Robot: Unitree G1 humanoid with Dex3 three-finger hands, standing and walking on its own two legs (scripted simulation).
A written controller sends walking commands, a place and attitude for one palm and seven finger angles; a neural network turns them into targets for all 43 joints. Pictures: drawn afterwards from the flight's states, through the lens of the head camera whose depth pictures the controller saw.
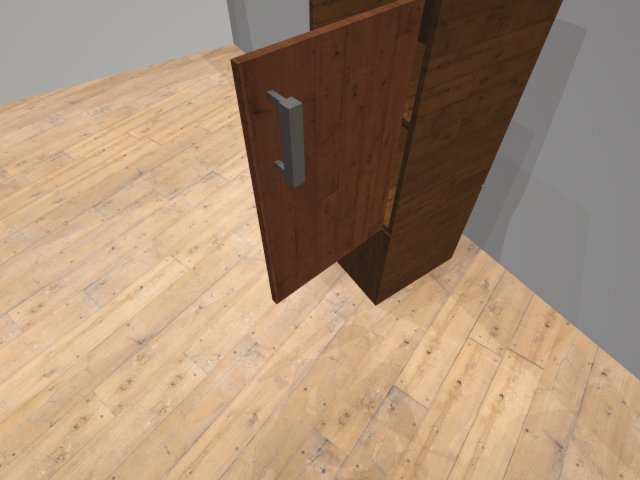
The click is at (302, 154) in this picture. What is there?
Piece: cupboard door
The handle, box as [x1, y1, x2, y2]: [266, 90, 304, 187]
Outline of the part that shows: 270,90 266,92 267,98 279,106 283,151 283,161 281,162 277,160 274,162 274,165 285,175 285,180 294,187 304,181 302,105 299,101 291,96 286,99 276,92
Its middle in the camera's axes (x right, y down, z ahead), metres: -0.06 -0.15 +0.59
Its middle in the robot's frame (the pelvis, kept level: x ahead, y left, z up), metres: +0.56 +0.09 +0.12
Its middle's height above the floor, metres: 0.90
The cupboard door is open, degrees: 97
